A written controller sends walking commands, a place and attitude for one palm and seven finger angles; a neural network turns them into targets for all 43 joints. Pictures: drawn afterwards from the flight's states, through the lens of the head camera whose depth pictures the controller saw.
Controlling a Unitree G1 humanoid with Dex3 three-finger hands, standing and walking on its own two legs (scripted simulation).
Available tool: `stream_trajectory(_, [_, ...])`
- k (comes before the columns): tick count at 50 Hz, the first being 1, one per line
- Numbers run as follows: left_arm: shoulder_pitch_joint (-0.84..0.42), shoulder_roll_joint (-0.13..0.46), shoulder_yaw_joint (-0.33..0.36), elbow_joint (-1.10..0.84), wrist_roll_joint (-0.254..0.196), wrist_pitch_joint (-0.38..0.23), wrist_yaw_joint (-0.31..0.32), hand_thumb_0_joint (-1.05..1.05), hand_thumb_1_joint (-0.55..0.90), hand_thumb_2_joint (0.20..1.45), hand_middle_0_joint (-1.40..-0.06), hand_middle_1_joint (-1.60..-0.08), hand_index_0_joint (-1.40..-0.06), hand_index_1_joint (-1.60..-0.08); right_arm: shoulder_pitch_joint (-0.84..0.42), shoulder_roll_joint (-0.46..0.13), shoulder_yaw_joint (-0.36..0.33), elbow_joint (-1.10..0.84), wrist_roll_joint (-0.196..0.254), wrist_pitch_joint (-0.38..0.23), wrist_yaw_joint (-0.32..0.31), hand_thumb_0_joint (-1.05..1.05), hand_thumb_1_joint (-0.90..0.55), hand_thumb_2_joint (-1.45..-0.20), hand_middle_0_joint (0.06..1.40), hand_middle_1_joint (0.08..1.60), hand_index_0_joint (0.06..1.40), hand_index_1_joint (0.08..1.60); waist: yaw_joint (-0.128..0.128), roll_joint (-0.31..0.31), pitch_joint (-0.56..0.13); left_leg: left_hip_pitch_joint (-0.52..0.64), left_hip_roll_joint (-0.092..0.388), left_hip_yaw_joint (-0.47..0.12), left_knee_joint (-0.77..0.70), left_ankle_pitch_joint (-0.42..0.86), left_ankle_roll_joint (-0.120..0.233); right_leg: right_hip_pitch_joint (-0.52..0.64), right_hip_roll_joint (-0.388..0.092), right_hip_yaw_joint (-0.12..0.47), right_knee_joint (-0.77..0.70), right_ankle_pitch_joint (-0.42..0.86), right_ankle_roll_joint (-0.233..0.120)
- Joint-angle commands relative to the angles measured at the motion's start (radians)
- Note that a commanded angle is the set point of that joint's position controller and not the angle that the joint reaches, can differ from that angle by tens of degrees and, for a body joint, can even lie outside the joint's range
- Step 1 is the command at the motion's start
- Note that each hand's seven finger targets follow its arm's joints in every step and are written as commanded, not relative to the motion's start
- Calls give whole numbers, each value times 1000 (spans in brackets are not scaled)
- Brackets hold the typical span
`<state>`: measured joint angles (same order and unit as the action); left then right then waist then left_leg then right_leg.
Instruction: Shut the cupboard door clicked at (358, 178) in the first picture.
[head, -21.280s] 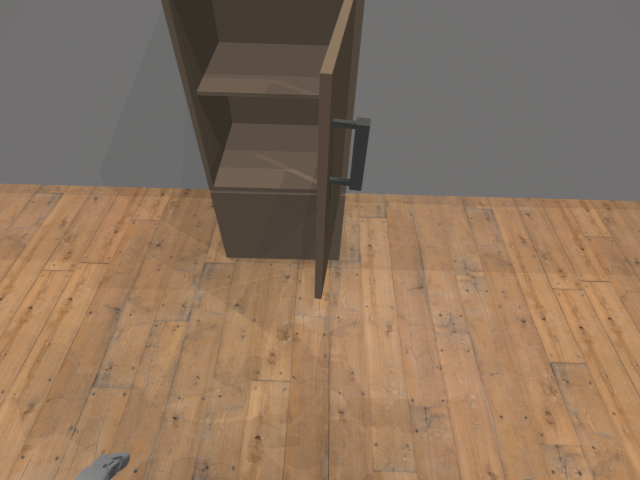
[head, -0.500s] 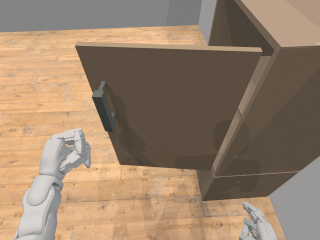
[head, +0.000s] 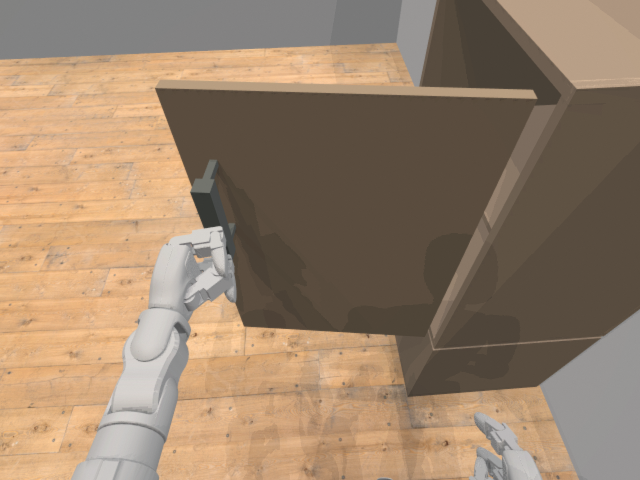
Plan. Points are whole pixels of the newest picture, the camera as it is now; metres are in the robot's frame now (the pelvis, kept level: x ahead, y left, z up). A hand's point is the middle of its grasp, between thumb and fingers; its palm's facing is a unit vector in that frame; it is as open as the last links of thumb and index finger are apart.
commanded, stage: bring the fist close to the handle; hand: left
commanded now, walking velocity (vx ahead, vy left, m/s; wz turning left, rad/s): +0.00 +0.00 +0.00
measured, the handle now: (219, 212) +0.45 +0.16 +0.08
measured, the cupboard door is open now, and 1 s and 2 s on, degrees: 82 76 63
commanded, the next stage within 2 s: push the door shut along its arc in 0.38 s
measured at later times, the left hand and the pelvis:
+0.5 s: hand (226, 273) +0.35 +0.13 +0.08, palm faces -0.02 -1.00 -0.03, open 3.1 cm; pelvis -0.01 -0.01 +0.00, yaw +0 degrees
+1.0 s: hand (236, 231) +0.40 +0.13 +0.09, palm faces -0.14 -0.99 -0.03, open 3.1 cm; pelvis -0.01 -0.01 +0.00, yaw +0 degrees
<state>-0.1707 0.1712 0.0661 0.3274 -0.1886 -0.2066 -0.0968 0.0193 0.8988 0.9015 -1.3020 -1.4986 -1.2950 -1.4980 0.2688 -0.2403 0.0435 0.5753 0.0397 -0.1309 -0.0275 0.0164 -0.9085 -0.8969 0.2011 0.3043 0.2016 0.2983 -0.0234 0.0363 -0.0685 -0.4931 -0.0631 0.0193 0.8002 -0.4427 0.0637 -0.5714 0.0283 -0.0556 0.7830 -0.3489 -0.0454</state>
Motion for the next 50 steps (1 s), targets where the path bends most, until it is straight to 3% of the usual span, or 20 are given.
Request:
stream_trajectory(1, [-353, 125, 50, -207, 14, -112, 34, 0, 900, 900, -1300, -1500, -1300, -1500, -20, -124, -61, -122, -2, -33, -5, 0, -900, -900, 200, 300, 200, 300, -7, -32, -281, 78, 65, -71, -117, 345, -66, 174, -26, 35, -68, 252, 14])
stream_trajectory(4, [-327, 88, 29, -137, 20, -105, 37, 0, 900, 900, -1300, -1500, -1300, -1500, -16, -120, -61, -121, 0, -19, 3, 0, -900, -900, 200, 300, 200, 300, -4, -29, -276, 65, 62, -65, -126, 342, -72, 177, -27, 33, -70, 255, 15])
stream_trajectory(5, [-331, 113, 52, -128, 20, -102, 38, 0, 900, 900, -1300, -1500, -1300, -1500, -13, -124, -62, -120, 1, -14, 4, 0, -900, -900, 200, 300, 200, 300, 0, -23, -279, 55, 60, -62, -128, 333, -71, 185, -28, 36, -71, 255, 14])
stream_trajectory(6, [-314, 145, 81, -93, 24, -93, 39, 0, 900, 900, -1300, -1500, -1300, -1500, -8, -129, -63, -117, 0, -5, 3, 0, -900, -900, 200, 300, 200, 300, 5, -61, -271, 36, 60, -62, -130, 328, -68, 205, -27, 38, -76, 260, 13])
stream_trajectory(9, [-299, 111, 60, -143, 16, -98, 34, 0, 900, 900, -1300, -1500, -1300, -1500, -16, -121, -66, -137, 3, 2, 7, 0, -900, -900, 200, 300, 200, 300, 13, -52, -308, 54, 58, -50, -135, 364, -65, 239, -29, 44, -79, 303, 14])
stream_trajectory(11, [-285, 130, 77, -164, 8, -107, 33, 0, 900, 900, -1300, -1500, -1300, -1500, -14, -123, -66, -141, 1, 6, 5, 0, -900, -900, 200, 300, 200, 300, 18, -57, -316, 53, 60, -46, -133, 388, -62, 266, -30, 48, -80, 333, 15])
stream_trajectory(15, [-293, 115, 60, -207, 5, -140, 30, 0, 900, 900, -1300, -1500, -1300, -1500, -21, -117, -66, -137, 2, 3, 7, 0, -900, -900, 200, 300, 200, 300, 6, -39, -293, 62, 60, -42, -137, 370, -58, 253, -27, 52, -90, 326, 17])
stream_trajectory(18, [-300, 152, 88, -155, 5, -140, 23, 0, 900, 900, -1300, -1500, -1300, -1500, -22, -124, -67, -124, 5, 8, 3, 0, -900, -900, 200, 300, 200, 300, -8, -78, -241, 19, 56, -37, -140, 286, -47, 242, -30, 64, -111, 270, 22])
stream_trajectory(19, [-318, 128, 58, -145, 8, -139, 15, 0, 900, 900, -1300, -1500, -1300, -1500, -26, -124, -63, -126, 7, 10, 2, 0, -900, -900, 200, 300, 200, 300, -16, -52, -220, 14, 54, -36, -143, 258, -46, 223, -31, 65, -116, 241, 22])
stream_trajectory(23, [-407, 140, 55, -118, 1, -132, -3, 0, 900, 900, -1300, -1500, -1300, -1500, -35, -127, -63, -120, 13, 10, -7, 0, -900, -900, 200, 300, 200, 300, -30, -35, -216, 16, 49, -40, -146, 186, -41, 203, -34, 72, -135, 159, 22])
stream_trajectory(25, [-410, 135, 50, -119, -6, -134, -13, 0, 900, 900, -1300, -1500, -1300, -1500, -33, -126, -62, -124, 11, 4, -9, 0, -900, -900, 200, 300, 200, 300, -22, -28, -255, 25, 47, -42, -142, 204, -41, 224, -34, 73, -127, 182, 21])
stream_trajectory(26, [-457, 157, 54, -113, -6, -136, -18, 0, 900, 900, -1300, -1500, -1300, -1500, -30, -130, -61, -118, 12, 4, -12, 0, -900, -900, 200, 300, 200, 300, -34, -31, -258, 25, 47, -42, -134, 202, -38, 223, -35, 78, -128, 186, 22])
stream_trajectory(29, [-517, 188, 80, -74, -11, -150, -36, 0, 900, 900, -1300, -1500, -1300, -1500, -22, -129, -60, -104, 11, 4, -17, 0, -900, -900, 200, 300, 200, 300, -34, -48, -296, 25, 46, -43, -128, 234, -36, 244, -35, 82, -114, 230, 23])
stream_trajectory(31, [-536, 213, 96, -24, -10, -152, -48, 0, 900, 900, -1300, -1500, -1300, -1500, -11, -134, -60, -92, 11, 8, -17, 0, -900, -900, 200, 300, 200, 300, -33, -44, -292, 18, 47, -43, -124, 247, -38, 243, -35, 80, -106, 246, 21])
stream_trajectory(34, [-553, 196, 89, 76, -17, -141, -71, 0, 900, 900, -1300, -1500, -1300, -1500, -5, -134, -56, -89, 15, 16, -14, 0, -900, -900, 200, 300, 200, 300, -36, -56, -262, -14, 43, -40, -127, 235, -40, 232, -37, 80, -109, 244, 23])
stream_trajectory(36, [-589, 238, 117, 146, -13, -130, -85, 0, 900, 900, -1300, -1500, -1300, -1500, 10, -144, -57, -81, 15, 26, -13, 0, -900, -900, 200, 300, 200, 300, -38, -66, -244, -38, 42, -41, -123, 223, -38, 230, -38, 85, -112, 233, 21])
stream_trajectory(40, [-671, 215, 95, 182, -18, -136, -121, 0, 900, 900, -1300, -1500, -1300, -1500, 31, -144, -61, -82, 16, 34, -7, 0, -900, -900, 200, 300, 200, 300, -52, -67, -292, -27, 40, -38, -114, 247, -37, 231, -38, 86, -103, 274, 24])
stream_trajectory(41, [-665, 237, 110, 199, -18, -137, -128, 0, 900, 900, -1300, -1500, -1300, -1500, 39, -149, -64, -82, 15, 39, -8, 0, -900, -900, 200, 300, 200, 300, -48, -66, -296, -35, 40, -38, -109, 258, -36, 240, -37, 87, -98, 285, 21])
stream_trajectory(50, [-899, 255, 94, 381, -16, -167, -197, 0, 900, 900, -1300, -1500, -1300, -1500, 89, -160, -65, -46, 17, 56, -10, 0, -900, -900, 200, 300, 200, 300, -100, -64, -298, -71, 37, -40, -91, 194, -29, 165, -33, 92, -96, 213, 24])
